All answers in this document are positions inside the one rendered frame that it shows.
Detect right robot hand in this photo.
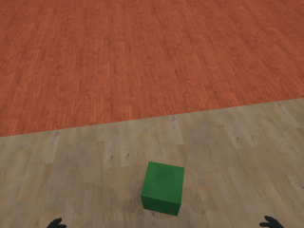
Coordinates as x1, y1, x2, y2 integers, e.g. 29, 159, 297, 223
259, 216, 284, 228

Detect left robot hand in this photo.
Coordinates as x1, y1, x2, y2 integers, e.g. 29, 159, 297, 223
47, 218, 67, 228

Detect carton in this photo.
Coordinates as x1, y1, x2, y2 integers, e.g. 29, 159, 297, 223
141, 161, 184, 216

